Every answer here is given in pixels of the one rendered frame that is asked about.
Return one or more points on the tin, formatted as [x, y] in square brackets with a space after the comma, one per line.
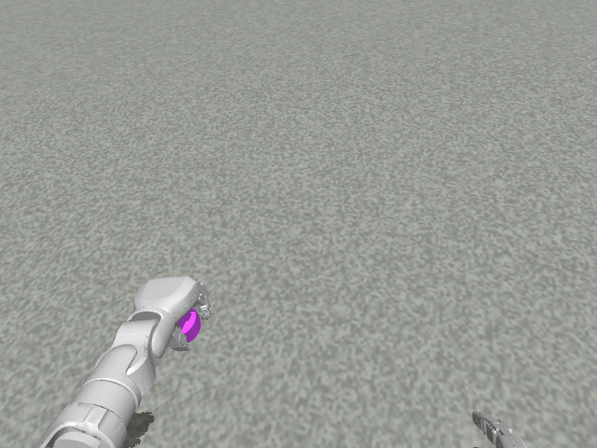
[190, 325]

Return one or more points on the left robot arm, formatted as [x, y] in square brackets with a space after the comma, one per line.
[99, 414]

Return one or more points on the right robot hand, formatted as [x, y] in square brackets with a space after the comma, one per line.
[497, 431]

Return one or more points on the left robot hand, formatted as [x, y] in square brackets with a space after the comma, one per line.
[176, 295]

